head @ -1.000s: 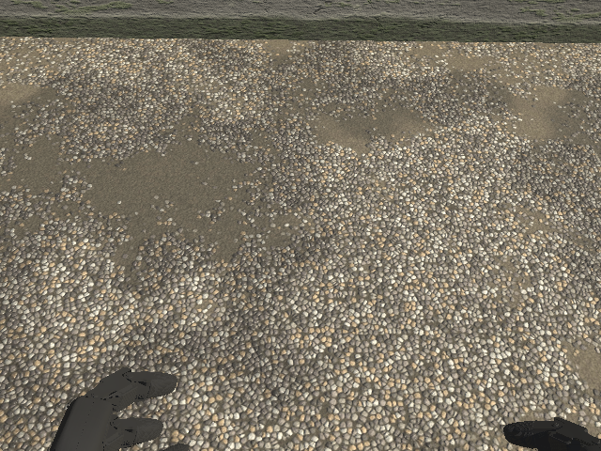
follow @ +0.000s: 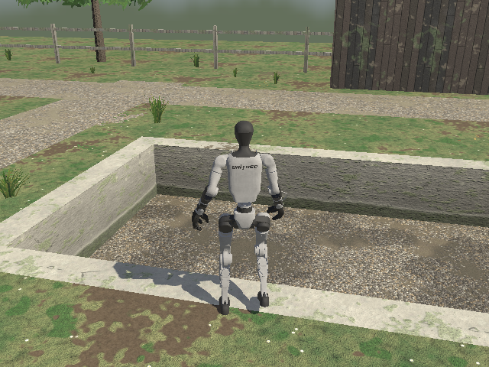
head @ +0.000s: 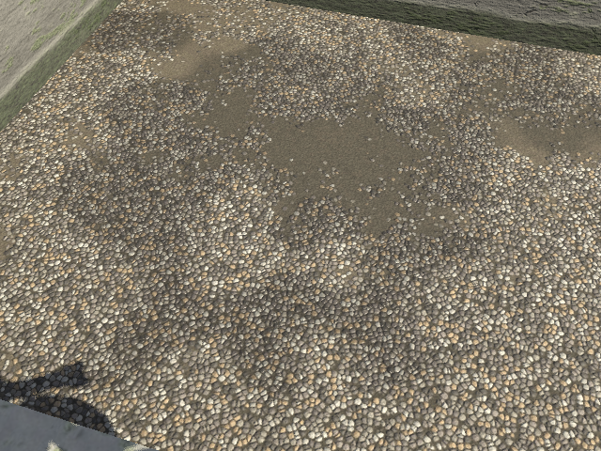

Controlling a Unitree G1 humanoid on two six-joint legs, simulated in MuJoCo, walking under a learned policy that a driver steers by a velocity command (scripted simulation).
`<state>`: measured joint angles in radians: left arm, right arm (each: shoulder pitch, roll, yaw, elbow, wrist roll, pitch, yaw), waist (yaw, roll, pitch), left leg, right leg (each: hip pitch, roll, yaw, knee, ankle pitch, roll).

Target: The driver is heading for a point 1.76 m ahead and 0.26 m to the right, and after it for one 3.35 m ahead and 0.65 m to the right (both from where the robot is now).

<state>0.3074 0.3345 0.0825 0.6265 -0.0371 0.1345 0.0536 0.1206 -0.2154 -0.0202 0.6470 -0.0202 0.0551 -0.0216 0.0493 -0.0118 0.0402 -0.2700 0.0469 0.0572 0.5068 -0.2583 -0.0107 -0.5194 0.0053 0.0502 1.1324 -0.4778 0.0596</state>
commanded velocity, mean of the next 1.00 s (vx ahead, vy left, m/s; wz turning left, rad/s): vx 0.26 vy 0.00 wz -0.30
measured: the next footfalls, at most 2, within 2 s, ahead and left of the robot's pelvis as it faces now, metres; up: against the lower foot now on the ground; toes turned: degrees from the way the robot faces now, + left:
right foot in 0.16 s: +0.01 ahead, -0.14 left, +0.00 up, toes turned -10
left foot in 0.64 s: +0.12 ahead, +0.06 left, +0.00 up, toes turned +3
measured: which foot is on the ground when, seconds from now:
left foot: down 0.00-0.16, up 0.18-0.62, down 0.64-1.00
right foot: up 0.00-0.14, down 0.16-0.64, up 0.66-0.94, down 0.96-1.00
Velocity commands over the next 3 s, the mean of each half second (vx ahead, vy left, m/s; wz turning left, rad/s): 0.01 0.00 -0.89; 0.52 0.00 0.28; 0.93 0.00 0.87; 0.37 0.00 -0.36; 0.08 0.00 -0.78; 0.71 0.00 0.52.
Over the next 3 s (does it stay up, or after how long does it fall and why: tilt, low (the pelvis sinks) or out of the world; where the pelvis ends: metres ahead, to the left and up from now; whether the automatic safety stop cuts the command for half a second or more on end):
stays up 0.07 -0.07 -0.01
